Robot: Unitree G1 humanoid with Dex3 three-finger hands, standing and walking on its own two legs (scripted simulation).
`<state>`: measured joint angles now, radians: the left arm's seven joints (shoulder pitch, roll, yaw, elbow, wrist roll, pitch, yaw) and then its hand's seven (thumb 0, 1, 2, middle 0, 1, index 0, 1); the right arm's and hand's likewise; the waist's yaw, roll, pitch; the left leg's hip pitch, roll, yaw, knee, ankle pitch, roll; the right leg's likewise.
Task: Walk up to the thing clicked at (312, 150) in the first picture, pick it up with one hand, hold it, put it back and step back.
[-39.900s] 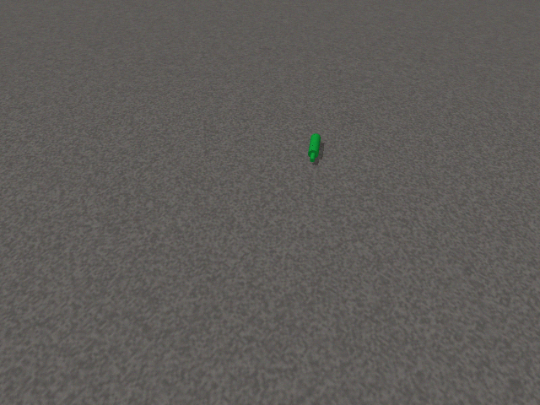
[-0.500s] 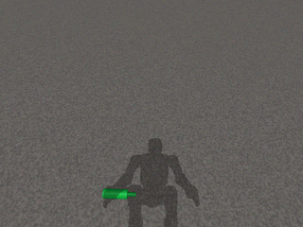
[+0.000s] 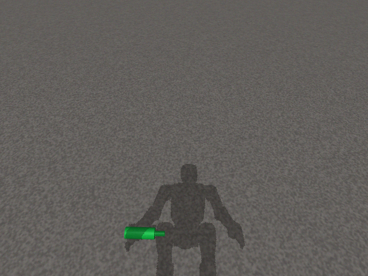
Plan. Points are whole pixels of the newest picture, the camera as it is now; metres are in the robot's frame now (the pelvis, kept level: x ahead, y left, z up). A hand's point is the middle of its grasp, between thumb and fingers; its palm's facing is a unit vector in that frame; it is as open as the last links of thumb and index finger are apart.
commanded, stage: stand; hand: left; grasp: from above
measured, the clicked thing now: (145, 233) +0.48 +0.20 -0.75
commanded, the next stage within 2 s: step back in 1.38 s
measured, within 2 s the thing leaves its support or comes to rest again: neither
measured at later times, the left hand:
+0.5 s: hand out of the picture +0.08 +0.23 -0.16, palm faces +0.00 -0.94 -0.33, open 7.4 cm
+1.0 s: hand out of the picture +0.09 +0.22 -0.16, palm faces +0.00 -0.94 -0.34, open 7.4 cm
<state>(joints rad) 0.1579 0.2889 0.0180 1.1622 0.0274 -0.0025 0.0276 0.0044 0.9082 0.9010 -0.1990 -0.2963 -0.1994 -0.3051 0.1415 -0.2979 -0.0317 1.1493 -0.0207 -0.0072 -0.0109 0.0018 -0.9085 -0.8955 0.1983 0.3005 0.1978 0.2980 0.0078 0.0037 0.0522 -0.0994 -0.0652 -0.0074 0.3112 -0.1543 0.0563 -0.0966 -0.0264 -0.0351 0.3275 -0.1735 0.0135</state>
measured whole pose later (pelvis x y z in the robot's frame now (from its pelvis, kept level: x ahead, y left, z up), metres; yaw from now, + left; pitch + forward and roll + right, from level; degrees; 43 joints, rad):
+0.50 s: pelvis +0.01 -0.01 +0.00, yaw +0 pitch -3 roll +0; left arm 0.11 0.30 0.02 1.16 0.02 -0.01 0.02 0.00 0.91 0.90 -0.20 -0.30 -0.20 -0.31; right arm 0.11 -0.31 -0.02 1.16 -0.02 -0.02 -0.01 0.00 -0.91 -0.90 0.20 0.30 0.20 0.30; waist 0.00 0.00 0.05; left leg -0.08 -0.05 -0.01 0.28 -0.16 0.04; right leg -0.07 -0.01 -0.04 0.30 -0.18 0.00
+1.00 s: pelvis +0.02 -0.02 +0.00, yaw +0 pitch -2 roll +0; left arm 0.10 0.31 0.01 1.14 0.02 -0.01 0.01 0.00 0.91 0.90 -0.20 -0.30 -0.20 -0.30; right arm 0.10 -0.32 -0.01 1.15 -0.01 -0.02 -0.01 0.00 -0.91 -0.90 0.20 0.30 0.20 0.30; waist 0.00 0.01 0.04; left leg -0.07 -0.04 -0.02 0.28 -0.17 0.02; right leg -0.07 0.00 -0.04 0.29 -0.19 -0.02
